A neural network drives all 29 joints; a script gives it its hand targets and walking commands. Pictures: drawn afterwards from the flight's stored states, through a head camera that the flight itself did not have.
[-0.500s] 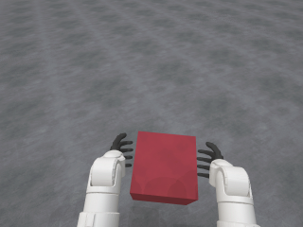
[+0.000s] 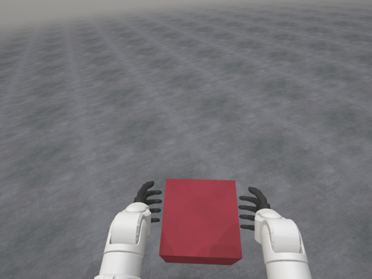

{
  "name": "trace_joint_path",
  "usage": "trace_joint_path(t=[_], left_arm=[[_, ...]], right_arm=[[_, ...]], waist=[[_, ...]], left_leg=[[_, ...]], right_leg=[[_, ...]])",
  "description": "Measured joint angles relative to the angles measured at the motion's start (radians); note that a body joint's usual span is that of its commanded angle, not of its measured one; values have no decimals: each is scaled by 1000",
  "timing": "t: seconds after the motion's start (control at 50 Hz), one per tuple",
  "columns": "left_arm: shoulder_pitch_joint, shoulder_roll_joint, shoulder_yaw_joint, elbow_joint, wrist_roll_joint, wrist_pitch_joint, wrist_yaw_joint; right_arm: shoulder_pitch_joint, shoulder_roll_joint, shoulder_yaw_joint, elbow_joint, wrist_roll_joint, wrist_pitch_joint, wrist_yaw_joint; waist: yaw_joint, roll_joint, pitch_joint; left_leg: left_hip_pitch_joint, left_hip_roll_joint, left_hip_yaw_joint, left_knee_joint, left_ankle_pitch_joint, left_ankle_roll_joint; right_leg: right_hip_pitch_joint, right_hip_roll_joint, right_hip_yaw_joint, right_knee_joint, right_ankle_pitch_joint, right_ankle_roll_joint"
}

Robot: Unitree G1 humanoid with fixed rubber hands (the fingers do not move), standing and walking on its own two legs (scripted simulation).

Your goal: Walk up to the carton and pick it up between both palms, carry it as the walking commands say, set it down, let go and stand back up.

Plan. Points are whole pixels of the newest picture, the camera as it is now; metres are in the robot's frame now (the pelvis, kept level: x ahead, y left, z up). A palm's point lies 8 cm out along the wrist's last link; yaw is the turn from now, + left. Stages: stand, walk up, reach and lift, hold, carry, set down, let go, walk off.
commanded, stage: carry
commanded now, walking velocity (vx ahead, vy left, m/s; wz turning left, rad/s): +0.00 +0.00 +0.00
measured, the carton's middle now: (199, 222) +0.32 +0.00 -0.05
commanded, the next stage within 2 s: hold in 1.82 s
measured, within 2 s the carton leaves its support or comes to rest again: neither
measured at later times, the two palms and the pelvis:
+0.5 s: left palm (125, 222) +0.27 +0.16 +0.04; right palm (244, 223) +0.27 -0.11 +0.03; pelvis -0.01 +0.03 +0.00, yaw -1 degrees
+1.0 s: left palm (131, 204) +0.31 +0.15 +0.05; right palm (245, 209) +0.30 -0.11 +0.03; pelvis +0.03 +0.03 +0.00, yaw +0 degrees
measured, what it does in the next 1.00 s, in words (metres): stands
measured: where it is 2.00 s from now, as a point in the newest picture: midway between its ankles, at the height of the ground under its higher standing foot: outside the picture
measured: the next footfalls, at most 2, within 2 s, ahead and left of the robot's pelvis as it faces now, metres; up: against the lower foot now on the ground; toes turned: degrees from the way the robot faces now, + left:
none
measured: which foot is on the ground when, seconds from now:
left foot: down 0.00-1.00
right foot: down 0.00-1.00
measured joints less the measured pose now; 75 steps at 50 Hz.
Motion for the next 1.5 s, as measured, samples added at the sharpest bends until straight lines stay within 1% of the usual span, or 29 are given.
trace_joint_path(t=[0.04, 0.12, 0.16, 0.24, 0.3, 0.36, 0.46, 0.5, 0.68, 0.72, 0.82, 0.88, 0.94, 1.08, 1.12, 1.24, 1.32, 1.4, 1.5], left_arm=[[-2, -1, 8, 33, 3, -18, 0], [4, 0, 1, 32, -6, -43, 9], [4, 1, -1, 29, -6, -57, 13], [18, 4, -8, -1, -20, -81, 24], [28, 5, -4, 6, -17, -103, 22], [46, 8, -15, -3, -28, -117, 26], [52, 9, -22, -30, -34, -142, 27], [58, 10, -22, -38, -31, -149, 27], [67, 12, -43, -83, -44, -118, 30], [61, 11, -37, -62, -29, -132, 21], [55, 10, -36, -54, -27, -137, 25], [46, 8, -29, -30, -14, -146, 15], [56, 10, -30, -41, -20, -143, 19], [62, 11, -23, -40, -21, -144, 16], [59, 10, -20, -23, -19, -149, 8], [47, 9, -21, 10, -15, -152, 5], [34, 6, -18, 35, -5, -173, 7], [42, 8, -18, 26, -5, -194, 10], [56, 10, -30, -18, -21, -187, 16]], right_arm=[[-1, 0, -6, 33, 1, -20, 5], [1, 0, -18, 44, 9, -57, 9], [-1, 0, -21, 45, 13, -75, 8], [5, -1, -9, 24, 20, -102, 5], [11, -1, -3, 46, 16, -132, 14], [28, -3, 9, 42, 13, -150, 11], [39, -5, 21, 18, 12, -178, 5], [42, -5, 27, 8, 13, -179, 7], [56, -7, 25, -20, 16, -160, 2], [49, -6, 21, -8, 11, -164, 8], [43, -6, 19, -8, 14, -164, 6], [35, -4, 10, 16, 8, -175, 14], [45, -6, 20, 5, 17, -169, 7], [48, -6, 27, 17, 16, -171, 9], [47, -6, 20, 30, 11, -176, 13], [46, -6, 9, 52, 4, -179, 14], [45, -6, 8, 63, -1, -196, 15], [42, -6, 12, 56, 5, -209, 15], [47, -6, 13, 28, 14, -210, 10]], waist=[[-4, -15, -2], [-7, -35, 18], [-7, -40, 35], [-5, -40, 70], [2, -42, 73], [12, -39, 77], [21, -34, 89], [22, -35, 86], [24, -42, 75], [18, -36, 73], [10, -31, 70], [7, -25, 67], [6, -24, 67], [8, -33, 59], [9, -32, 56], [8, -26, 53], [6, -33, 65], [2, -40, 84], [5, -39, 97]], left_leg=[[-8, 1, -3, 14, -28, 2], [-40, 1, -12, 60, -101, 19], [-47, 2, -14, 59, -75, 21], [-47, 4, -14, 38, 25, 9], [-50, -1, -4, 33, 14, 13], [-38, -7, 8, 15, 31, 16], [-32, -15, 19, 6, 24, 27], [-31, -18, 25, 2, 21, 30], [-12, -26, 33, -10, 3, 36], [-4, -25, 32, -7, -5, 36], [9, -26, 34, 6, -25, 34], [16, -27, 32, 10, -33, 33], [25, -26, 30, 13, -40, 29], [36, -19, 23, 19, -50, 19], [39, -17, 20, 22, -52, 17], [39, -16, 20, 18, -49, 17], [38, -18, 20, 14, -44, 16], [38, -15, 20, 20, -44, 14], [36, -11, 20, 23, -44, 13]], right_leg=[[-3, 0, -4, 3, 2, -3], [-18, -1, -13, 10, 8, -5], [-26, -1, -15, 16, 10, -3], [-34, 0, -14, 23, 16, 3], [-39, -5, -6, 15, 19, 13], [-33, -11, 5, 4, 26, 23], [-26, -19, 14, -13, 32, 36], [-27, -22, 20, -16, 30, 40], [-8, -30, 27, -31, 15, 49], [3, -28, 27, -35, 11, 50], [16, -30, 29, -21, -10, 51], [24, -32, 27, -16, -19, 50], [33, -30, 25, -14, -27, 48], [48, -24, 19, -11, -37, 39], [53, -22, 15, -13, -39, 37], [53, -21, 16, -15, -37, 36], [49, -22, 15, -12, -35, 35], [47, -20, 16, -4, -37, 32], [47, -16, 16, -7, -33, 31]])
